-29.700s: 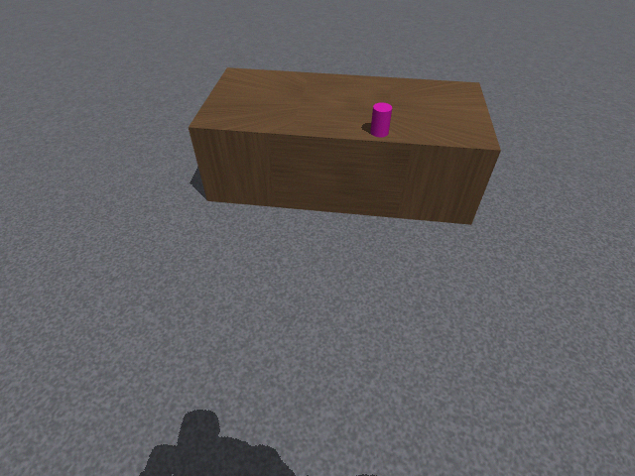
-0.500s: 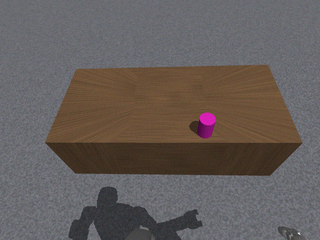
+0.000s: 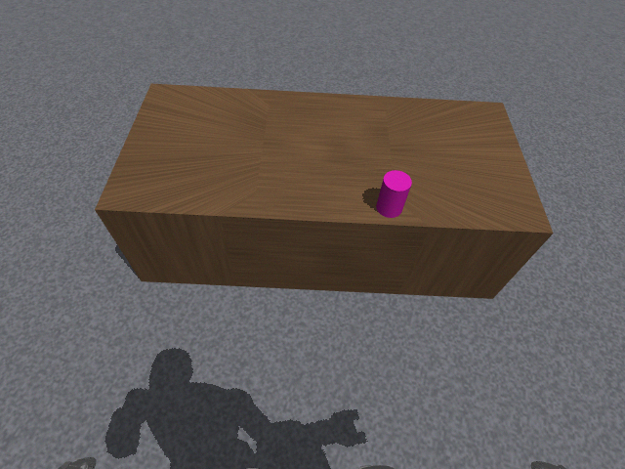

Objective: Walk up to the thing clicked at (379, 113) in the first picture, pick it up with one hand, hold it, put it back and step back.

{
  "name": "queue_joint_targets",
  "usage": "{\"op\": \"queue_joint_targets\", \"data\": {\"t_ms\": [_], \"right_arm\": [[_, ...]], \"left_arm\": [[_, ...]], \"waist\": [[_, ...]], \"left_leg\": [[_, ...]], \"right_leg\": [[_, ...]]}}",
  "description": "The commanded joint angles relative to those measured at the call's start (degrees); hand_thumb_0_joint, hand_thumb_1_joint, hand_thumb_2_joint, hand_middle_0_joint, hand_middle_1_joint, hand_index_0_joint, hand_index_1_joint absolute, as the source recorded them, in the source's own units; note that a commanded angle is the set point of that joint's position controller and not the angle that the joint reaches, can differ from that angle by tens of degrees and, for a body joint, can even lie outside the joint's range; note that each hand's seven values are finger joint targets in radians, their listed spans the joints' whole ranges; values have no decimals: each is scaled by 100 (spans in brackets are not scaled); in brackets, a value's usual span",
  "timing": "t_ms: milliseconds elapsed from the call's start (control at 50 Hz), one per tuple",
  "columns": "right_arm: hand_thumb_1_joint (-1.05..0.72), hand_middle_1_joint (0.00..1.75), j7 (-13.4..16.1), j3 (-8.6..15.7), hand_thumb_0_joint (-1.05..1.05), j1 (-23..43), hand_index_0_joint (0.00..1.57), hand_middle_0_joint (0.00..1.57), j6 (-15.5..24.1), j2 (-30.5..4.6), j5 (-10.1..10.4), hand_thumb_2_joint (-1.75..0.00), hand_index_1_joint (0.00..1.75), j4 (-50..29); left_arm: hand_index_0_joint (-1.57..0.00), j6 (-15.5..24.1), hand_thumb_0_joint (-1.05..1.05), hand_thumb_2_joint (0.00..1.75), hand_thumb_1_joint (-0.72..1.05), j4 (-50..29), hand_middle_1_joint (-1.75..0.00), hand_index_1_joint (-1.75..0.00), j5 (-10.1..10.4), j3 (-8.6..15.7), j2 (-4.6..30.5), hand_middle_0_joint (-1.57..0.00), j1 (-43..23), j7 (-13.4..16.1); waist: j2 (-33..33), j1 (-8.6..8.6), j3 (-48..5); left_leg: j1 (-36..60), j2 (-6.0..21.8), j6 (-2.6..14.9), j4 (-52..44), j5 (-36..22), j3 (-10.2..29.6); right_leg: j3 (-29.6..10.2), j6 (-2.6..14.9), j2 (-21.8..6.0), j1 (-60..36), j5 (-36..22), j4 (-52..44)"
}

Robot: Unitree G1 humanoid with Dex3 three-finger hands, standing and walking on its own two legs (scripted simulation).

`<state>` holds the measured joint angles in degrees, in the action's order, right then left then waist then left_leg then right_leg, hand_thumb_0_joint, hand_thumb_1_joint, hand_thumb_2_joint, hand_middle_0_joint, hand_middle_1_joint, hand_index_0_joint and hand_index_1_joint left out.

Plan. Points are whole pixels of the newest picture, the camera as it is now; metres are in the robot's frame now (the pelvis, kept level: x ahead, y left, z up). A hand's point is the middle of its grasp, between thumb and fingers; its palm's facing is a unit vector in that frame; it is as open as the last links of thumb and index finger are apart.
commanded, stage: step back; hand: right
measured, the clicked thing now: (393, 194) +0.81 -0.21 -0.32
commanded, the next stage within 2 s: stand in 1.60 s
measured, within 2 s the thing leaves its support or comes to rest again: neither
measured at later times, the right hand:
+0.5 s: hand out of the picture -0.08 -0.25 -0.15, palm faces -0.09 +0.91 -0.40, open 7.4 cm
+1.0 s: hand out of the picture -0.21 -0.27 -0.15, palm faces -0.04 +0.92 -0.40, open 7.4 cm
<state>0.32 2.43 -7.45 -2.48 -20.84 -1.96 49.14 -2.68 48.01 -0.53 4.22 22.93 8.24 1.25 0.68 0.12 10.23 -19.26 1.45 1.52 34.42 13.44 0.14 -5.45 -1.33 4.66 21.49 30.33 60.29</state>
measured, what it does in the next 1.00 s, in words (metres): walks backwards: right foot, then left foot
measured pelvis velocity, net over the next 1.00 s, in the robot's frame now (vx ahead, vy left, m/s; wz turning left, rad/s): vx -0.26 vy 0.01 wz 0.01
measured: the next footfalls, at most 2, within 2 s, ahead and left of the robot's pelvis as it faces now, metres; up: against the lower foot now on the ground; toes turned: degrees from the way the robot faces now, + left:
right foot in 0.10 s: -0.04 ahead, -0.13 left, +0.00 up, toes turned +0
left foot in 0.42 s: -0.17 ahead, +0.12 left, +0.00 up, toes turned +0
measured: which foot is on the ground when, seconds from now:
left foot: down 0.00-0.12, up 0.14-0.40, down 0.42-1.00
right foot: up 0.00-0.08, down 0.10-0.44, up 0.46-0.70, down 0.72-1.00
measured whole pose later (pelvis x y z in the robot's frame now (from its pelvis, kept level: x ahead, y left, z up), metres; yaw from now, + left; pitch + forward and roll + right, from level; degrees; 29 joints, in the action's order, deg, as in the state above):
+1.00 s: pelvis -0.26 +0.01 +0.00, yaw +1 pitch -3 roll +0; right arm -0.6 3.7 -14.6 0.2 -22.4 -1.8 57.6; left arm 0.1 55.7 -2.2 3.5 21.7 13.9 -1.3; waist 0.6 1.7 3.7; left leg -15.3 -1.1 -0.1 32.5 14.1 1.0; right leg 0.4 -0.3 -2.1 10.1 21.1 34.5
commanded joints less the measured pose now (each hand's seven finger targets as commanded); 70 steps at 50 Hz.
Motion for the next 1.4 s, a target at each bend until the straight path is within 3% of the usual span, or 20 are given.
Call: {"op": "queue_joint_targets", "data": {"t_ms": [0, 80, 120, 200, 320, 380, 420, 440, 500, 600, 680, 720, 740, 800, 940, 1020, 1180, 1240, 1340, 1380], "right_arm": [[-90, 30, 88, 414, 0, -127, 20, 20, 44, -1569, 12, -90, 30, -397], [-90, 30, 27, 308, 0, 125, 20, 20, -65, -1341, 143, -90, 30, -497], [-90, 30, 141, 337, 0, 561, 20, 20, -73, -1218, 139, -90, 30, -650], [-90, 30, 142, 342, 0, -42, 20, 20, -32, -1289, 199, -90, 30, -335], [-90, 30, 112, 307, 0, -79, 20, 20, 30, -1126, 65, -90, 30, -439], [-90, 30, 106, 383, 0, -608, 20, 20, 98, -1176, 15, -90, 30, -124], [-90, 30, 26, 553, 0, -130, 20, 20, 87, -2233, -14, -90, 30, -331], [-90, 30, 21, 593, 0, -160, 20, 20, 114, -2310, -46, -90, 30, -340], [-90, 30, 131, 389, 0, 324, 20, 20, 217, -1713, -35, -90, 30, -315], [-90, 30, 67, 426, 0, -92, 20, 20, 280, -1576, -91, -90, 30, -239], [-90, 30, 13, 416, 0, 2, 20, 20, 167, -1560, -75, -90, 30, -224], [-90, 30, 16, 261, 0, 299, 20, 20, 201, -926, -29, -90, 30, -399], [-90, 30, 70, 382, 0, 343, 20, 20, 202, -1281, -43, -90, 30, -267], [-90, 30, -33, 320, 0, -95, 20, 20, 343, -1201, 102, -90, 30, 55], [-90, 30, -31, 352, 0, -450, 20, 20, 526, -1089, 26, -90, 30, 364], [-90, 30, 1, 508, 0, -497, 20, 20, 588, -1820, -25, -90, 30, 348], [-90, 30, -30, 273, 0, 102, 20, 20, 431, -1185, 88, -90, 30, 243], [-90, 30, 10, 257, 0, -16, 20, 20, 400, -1082, 57, -90, 30, 370], [-90, 30, 7, 239, 0, -481, 20, 20, 572, -1010, 51, -90, 30, 752], [-90, 30, -5, 232, 0, -64, 20, 20, 600, -1269, 72, -90, 30, 664]], "left_arm": [[-20, 187, 0, 90, 90, -365, -30, -30, -55, 242, 878, -20, 217, 25], [-20, 292, 0, 90, 90, -43, -30, -30, -195, 366, 1267, -20, 863, 25], [-20, 268, 0, 90, 90, -309, -30, -30, -201, 551, 2135, -20, 296, 12], [-20, 269, 0, 90, 90, -548, -30, -30, -183, 362, 1350, -20, -491, 88], [-20, 153, 0, 90, 90, -588, -30, -30, -194, 350, 1421, -20, -17, 164], [-20, 28, 0, 90, 90, -630, -30, -30, -76, 240, 1290, -20, -55, 95], [-20, 33, 0, 90, 90, -751, -30, -30, -9, 143, 1037, -20, -157, 115], [-20, 0, 0, 90, 90, -657, -30, -30, -111, 283, 1236, -20, -515, 168], [-20, -21, 0, 90, 90, -277, -30, -30, 17, 266, 1099, -20, 135, 76], [-20, 161, 0, 90, 90, -189, -30, -30, -119, 230, 983, -20, 65, -162], [-20, 320, 0, 90, 90, 363, -30, -30, -176, 315, 998, -20, 815, -139], [-20, 403, 0, 90, 90, 290, -30, -30, -290, 494, 1769, -20, 674, -103], [-20, 422, 0, 90, 90, 134, -30, -30, -285, 527, 2012, -20, 114, -107], [-20, 545, 0, 90, 90, 97, -30, -30, -228, 360, 1324, -20, -195, -82], [-20, 400, 0, 90, 90, 207, -30, -30, -152, 183, 1218, -20, 22, -188], [-20, 335, 0, 90, 90, 327, -30, -30, -27, 149, 1141, -20, 30, -159], [-20, 487, 0, 90, 90, 835, -30, -30, -131, 206, 974, -20, 569, -130], [-20, 541, 0, 90, 90, 594, -30, -30, -180, 300, 1668, -20, -117, -115], [-20, 528, 0, 90, 90, 565, -30, -30, -57, 98, 1137, -20, -531, -130], [-20, 483, 0, 90, 90, 667, -30, -30, 44, 62, 1016, -20, -360, -138]], "waist": [[-1235, -161, -1513], [-373, 126, -1687], [1447, 432, -964], [501, -80, -761], [1078, 213, -1123], [723, 10, -1447], [-1597, -54, -1384], [-1321, -313, -1156], [-634, 264, -1161], [-991, -146, -1117], [-867, 224, -1083], [1037, 418, -666], [926, 331, -115], [376, 59, -378], [572, -13, -618], [-686, -74, -757], [-576, 342, -1024], [693, 133, -484], [520, -132, -1093], [17, 153, -1167]], "left_leg": [[1614, 1265, 1142, -495, -2517, 1295], [-128, 626, 354, 310, -776, 949], [-813, -496, -187, 2673, 2202, 772], [-628, -790, -224, 3526, 1471, 941], [-418, -261, -233, 884, 1707, 326], [790, -293, -105, -1279, -193, 0], [678, 1984, 1182, -1613, -1440, 2750], [-167, 2283, 1608, -1725, -1377, 3215], [265, 1377, 1088, -1084, -1700, 1500], [862, 1140, 978, -1398, 1318, 1526], [-131, 913, 566, -858, 1459, 1021], [-1576, -305, -146, 930, 1856, 195], [-974, -44, -262, 1629, 1711, 834], [-836, -205, -231, 1459, 955, 660], [1064, -305, -140, -1065, 348, -39], [703, 1765, 1174, -2211, 2371, 2960], [-579, 659, 186, -1004, 857, 923], [-629, -83, -216, 842, 1520, 288], [977, 183, -6, -922, -988, 388], [694, 680, 296, -961, -1278, 1057]], "right_leg": [[349, 10, -320, -121, -240, -1986], [-561, 458, -912, -1749, -1779, -3720], [-2708, 1952, -2973, -186, -2667, -4225], [-655, 1348, -1856, -144, -3736, -3410], [-725, 1235, -1996, -1473, -4401, -2845], [-367, 771, -1525, -1031, -3774, -1979], [578, 190, -169, 472, 459, -378], [-213, 162, -150, 128, 878, 659], [-556, 252, -19, 407, -38, 1331], [186, 90, -329, 7, 124, -1515], [420, 474, -274, -1784, -871, -4161], [-2604, 1158, -2098, -1171, 2056, -5005], [-3030, 1573, -2688, 308, 2793, -5182], [-1332, 1160, -1783, -704, 234, -4585], [-372, 856, -1472, -379, -1103, -3544], [278, 356, -670, 120, 198, -1297], [540, 346, -554, -2085, -1441, -3672], [-1917, 1356, -2503, -788, 642, -4729], [-21, 584, -1516, -844, -3008, -3400], [408, 277, -923, -1082, -1958, -3318]]}}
